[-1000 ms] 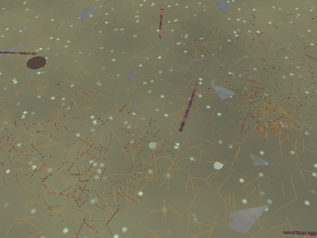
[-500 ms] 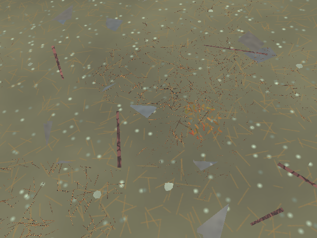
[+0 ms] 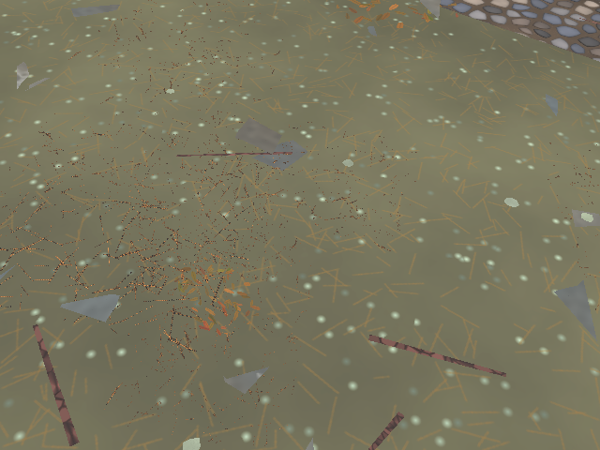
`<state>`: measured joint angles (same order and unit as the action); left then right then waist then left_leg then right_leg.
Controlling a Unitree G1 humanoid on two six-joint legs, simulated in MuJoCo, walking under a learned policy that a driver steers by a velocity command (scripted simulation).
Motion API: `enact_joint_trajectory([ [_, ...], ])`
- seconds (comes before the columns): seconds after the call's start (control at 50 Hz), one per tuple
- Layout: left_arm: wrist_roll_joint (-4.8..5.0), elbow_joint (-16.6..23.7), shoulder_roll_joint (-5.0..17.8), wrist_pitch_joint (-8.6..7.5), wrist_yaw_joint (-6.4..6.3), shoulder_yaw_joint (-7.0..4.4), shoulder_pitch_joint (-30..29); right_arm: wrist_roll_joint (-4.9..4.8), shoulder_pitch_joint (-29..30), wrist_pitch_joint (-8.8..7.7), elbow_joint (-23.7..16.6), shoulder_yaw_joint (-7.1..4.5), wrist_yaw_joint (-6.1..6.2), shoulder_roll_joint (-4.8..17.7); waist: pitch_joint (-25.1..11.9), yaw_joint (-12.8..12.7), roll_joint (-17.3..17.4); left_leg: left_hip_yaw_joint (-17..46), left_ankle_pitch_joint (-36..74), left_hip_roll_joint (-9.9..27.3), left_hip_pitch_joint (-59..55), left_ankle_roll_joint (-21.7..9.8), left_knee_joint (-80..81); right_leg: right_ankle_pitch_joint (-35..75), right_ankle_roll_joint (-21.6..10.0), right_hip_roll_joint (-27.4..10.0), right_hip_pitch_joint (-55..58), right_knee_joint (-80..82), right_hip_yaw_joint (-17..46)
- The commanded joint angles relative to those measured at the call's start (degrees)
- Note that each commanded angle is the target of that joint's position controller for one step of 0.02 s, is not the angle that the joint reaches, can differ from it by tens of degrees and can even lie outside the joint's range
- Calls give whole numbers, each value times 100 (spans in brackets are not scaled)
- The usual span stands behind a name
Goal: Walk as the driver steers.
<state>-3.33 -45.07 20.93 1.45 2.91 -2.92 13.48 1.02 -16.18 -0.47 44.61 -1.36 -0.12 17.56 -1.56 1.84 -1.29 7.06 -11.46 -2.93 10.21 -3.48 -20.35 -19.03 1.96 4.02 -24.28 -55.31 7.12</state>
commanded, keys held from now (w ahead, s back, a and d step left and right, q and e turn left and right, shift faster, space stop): w+q+shift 0.54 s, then w+e+shift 0.46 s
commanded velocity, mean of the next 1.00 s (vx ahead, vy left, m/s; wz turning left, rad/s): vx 0.89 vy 0.00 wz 0.27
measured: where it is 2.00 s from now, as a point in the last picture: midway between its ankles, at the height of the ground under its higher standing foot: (161, 165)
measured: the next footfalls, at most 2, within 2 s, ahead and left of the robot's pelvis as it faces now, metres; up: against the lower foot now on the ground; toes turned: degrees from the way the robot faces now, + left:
right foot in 0.16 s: +0.09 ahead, -0.13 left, +0.00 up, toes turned +9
left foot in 0.58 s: +0.42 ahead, +0.23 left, +0.00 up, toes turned +31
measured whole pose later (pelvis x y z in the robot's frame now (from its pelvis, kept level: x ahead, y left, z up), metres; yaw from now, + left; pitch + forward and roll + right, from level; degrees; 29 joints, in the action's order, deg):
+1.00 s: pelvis +0.62 +0.27 -0.04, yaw +18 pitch +1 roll +1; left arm -0.1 -45.4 15.2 -1.6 3.9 -0.4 6.2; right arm 0.8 -24.4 -6.1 51.0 -1.2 1.2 13.8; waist 3.4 1.0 -1.1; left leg -15.5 -22.5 -6.3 -16.5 -2.2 -9.3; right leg 5.9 -7.9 0.7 -40.7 -40.1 -9.6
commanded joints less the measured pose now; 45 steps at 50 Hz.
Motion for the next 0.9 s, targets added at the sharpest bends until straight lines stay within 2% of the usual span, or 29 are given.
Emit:
enact_joint_trajectory([
  [0.02, 35, 546, 307, -241, -45, 38, -891, -18, -412, -107, -54, -335, -57, 1095, 544, 187, 1105, 1914, -2033, 928, -243, -768, 1200, -248, 179, -84, -695, 1149, -585],
  [0.08, 201, 626, 146, -354, -130, 140, -967, -31, -277, -63, -27, -448, -76, 1188, 560, -36, 1146, 1980, -1755, 778, 352, -766, 1022, -488, 69, 74, 342, 2470, -611],
  [0.12, 302, 482, 110, -446, -286, 148, -400, -27, 33, -19, -114, -477, -102, 1076, 472, -406, 869, 1943, -1493, 596, 1118, -644, 685, 523, -160, 70, 1723, 3583, -654],
  [0.14, 286, 352, 285, -504, -396, 90, 57, -75, 167, -52, -175, -462, -94, 910, 324, -644, 593, 1759, -1517, 413, 2008, -442, 264, 936, -290, -181, 2992, 3786, -514],
  [0.16, 224, 204, 689, -548, -516, -33, 765, -158, 434, -163, -357, -400, -112, 607, -16, -1026, 127, 1260, -1781, 126, 3280, -173, -673, 290, -451, -1015, 4471, 3761, 120],
  [0.18, 124, 256, 1263, -550, -587, -173, 1162, -325, 485, -273, -652, -233, -133, 9, -665, -1193, -1157, 190, -1998, -337, 3985, 5, -2524, -1901, -808, -2662, 5039, 4322, 2103],
  [0.2, 25, 256, 1365, -506, -589, -256, 636, -205, 685, -256, -793, -214, -98, 257, -244, -940, -908, -150, -1485, 223, 4395, -48, -3479, -2461, -1218, -3157, 4002, 4480, 2868],
  [0.22, 19, 392, 804, -538, -532, -131, 293, -121, 756, -209, -726, -265, -127, 458, 84, -777, -394, -158, -1085, 471, 4439, -50, -3947, -2273, -1188, -2838, 3611, 4450, 2414],
  [0.24, 62, 422, 488, -581, -481, -43, 169, -47, 536, -168, -599, -296, -198, 480, 175, -625, -336, -206, -822, 527, 4357, 7, -4188, -1790, -1022, -2500, 3402, 4526, 1815],
  [0.26, 89, 422, 374, -599, -466, -5, 156, 24, 358, -110, -530, -333, -275, 526, 162, -522, -450, -307, -704, 582, 4266, 57, -4415, -1412, -882, -2258, 3280, 4623, 1284],
  [0.3, 145, 265, 352, -652, -450, -2, 416, 95, 538, -17, -618, -326, -411, 440, 430, -526, -516, -470, -364, 715, 4512, 98, -4925, -625, -786, -1958, 3080, 4784, 431],
  [0.36, 134, 115, 270, -762, -351, -10, 566, 70, 1059, 41, -932, -281, -501, 350, 747, -458, -525, -513, 102, 844, 4689, 123, -5042, 237, -747, -1830, 2714, 5025, -425],
  [0.46, 124, -90, 242, -883, -336, -32, 567, 88, 1894, 70, -1332, -124, -648, 239, 1215, -388, -299, -1286, 701, 847, 3691, -182, -3316, 1942, -637, -1635, 2216, 5350, -1772],
  [0.5, 124, -155, 454, -875, -359, -73, 677, 69, 1873, 73, -1353, -70, -619, 169, 961, -267, -300, -1807, 491, 427, 2682, -521, -2706, 5143, -578, -1665, 2429, 4752, -2145],
  [0.52, 107, -170, 627, -819, -386, -120, 768, 42, 1577, 70, -1277, -103, -568, 271, 631, -64, -451, -1980, 201, 140, 2258, -641, -2679, 6908, -561, -1751, 2766, 4085, -2187],
  [0.54, 57, -139, 857, -709, -411, -190, 694, 5, 850, 48, -1109, -174, -513, 445, 132, 373, -609, -1974, -225, -96, 1537, -766, -2683, 7947, -553, -1872, 2910, 2973, -2195],
  [0.56, 31, -123, 999, -637, -434, -225, 665, 31, -313, 22, -775, -279, -443, 640, -496, 896, -705, -1727, -627, -343, 84, -923, -2556, 8172, -648, -2041, 2474, 1629, -2025],
  [0.58, 54, -130, 903, -644, -420, -180, 651, 116, -1412, 7, -359, -445, -326, 930, -975, 1395, -387, -1118, -443, -315, -1728, -1042, -1849, 6965, -617, -1863, 1433, -49, -1977],
  [0.6, 144, 18, 12, -694, -295, 19, 887, 99, -1038, 61, -281, -627, -196, 1543, -1133, 706, 1540, 947, -1816, 983, -3243, -1036, -1121, 92, -398, -696, -801, -2580, -1936],
  [0.62, 344, 411, 63, -796, -264, 113, 1187, 114, -979, 49, -611, -677, -180, 1965, -2574, 513, 1676, 3940, -2298, 2418, -3983, -1704, 30, -718, -425, -323, -1777, -4053, -642],
  [0.64, 347, 436, 492, -827, -306, 12, 105, 160, -877, 39, -589, -649, -108, 1568, -1840, 864, 334, 3367, -2122, 2167, -3338, -1419, 309, 78, -520, -592, -2168, -4054, -270],
  [0.66, 424, 432, 258, -822, -309, 72, 157, 187, -793, -53, -340, -573, -29, 1345, -723, 495, 132, 2593, -1642, 2215, -2044, -1251, 399, 282, -541, -808, -2096, -3656, -356],
  [0.68, 321, 380, 137, -764, -266, 115, 62, 228, -519, -186, -290, -468, -30, 987, -258, 237, -360, 1995, -1459, 1997, -1025, -1042, 472, 387, -583, -1079, -1760, -3027, -206],
  [0.7, 252, 216, 51, -634, -211, 128, 356, 251, -236, -294, -303, -391, -10, 814, 45, -50, -298, 1451, -1196, 1858, -276, -901, 627, 437, -595, -1136, -1341, -2787, -122],
  [0.72, 215, 38, -22, -458, -160, 127, 650, 189, -161, -400, -250, -313, -39, 607, 236, -261, -90, 996, -1143, 1739, 290, -733, 889, 497, -579, -1221, -971, -2502, -66],
  [0.76, 260, -37, -121, -270, -81, 99, 555, 76, -183, -587, -95, -259, -89, 442, 649, -380, 117, 214, -614, 1512, 547, -442, 1281, 743, -553, -1244, -1168, -2024, -61],
  [0.78, 288, -16, -144, -241, -69, 87, 269, 44, -265, -640, -21, -231, -122, 333, 882, -314, 82, -404, 200, 1225, 491, -165, 1362, 1058, -591, -1187, -1367, -1722, -137],
  [0.84, 358, 167, -291, -295, 2, 132, -413, 7, -383, -735, 81, -196, -153, 239, 1050, -179, 424, -1517, 2007, 776, 169, 147, 1596, 2106, -664, -913, -1601, -538, -722],
  [0.9, 345, 309, -418, -392, 95, 211, -883, -46, -535, -749, 189, -128, -53, 214, 970, -133, 264, -2119, 3930, 778, -429, 280, 1650, 2750, -816, -649, -1334, 706, -1476],
])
